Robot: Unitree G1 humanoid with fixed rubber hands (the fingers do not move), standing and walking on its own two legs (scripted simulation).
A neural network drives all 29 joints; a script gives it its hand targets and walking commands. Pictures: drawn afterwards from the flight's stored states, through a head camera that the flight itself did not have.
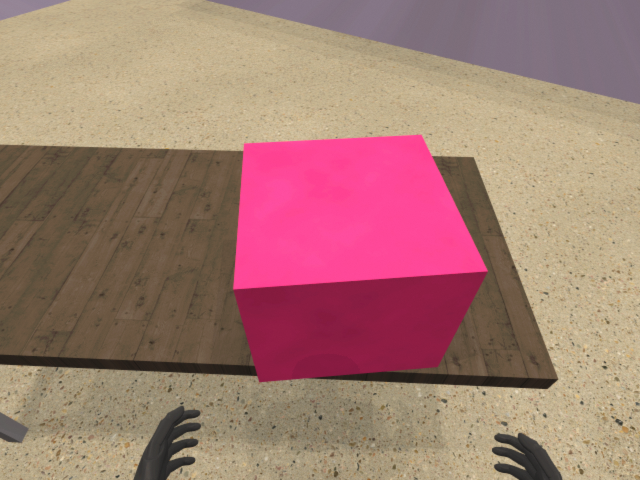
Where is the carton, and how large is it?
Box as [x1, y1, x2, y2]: [233, 135, 487, 381]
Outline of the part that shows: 421,135 244,143 233,289 259,381 432,367 438,365 487,270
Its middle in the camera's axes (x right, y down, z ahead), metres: +0.04 +0.02 +0.61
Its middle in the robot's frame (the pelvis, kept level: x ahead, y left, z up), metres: +0.46 +0.00 +0.01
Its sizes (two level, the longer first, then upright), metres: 0.282 0.279 0.245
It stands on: a table, 0.67 m high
